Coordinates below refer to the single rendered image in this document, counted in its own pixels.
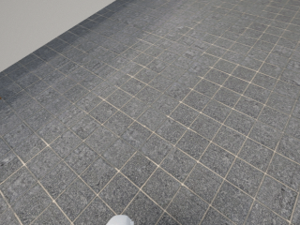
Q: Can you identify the robot left thigh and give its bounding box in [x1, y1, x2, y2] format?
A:
[106, 215, 134, 225]

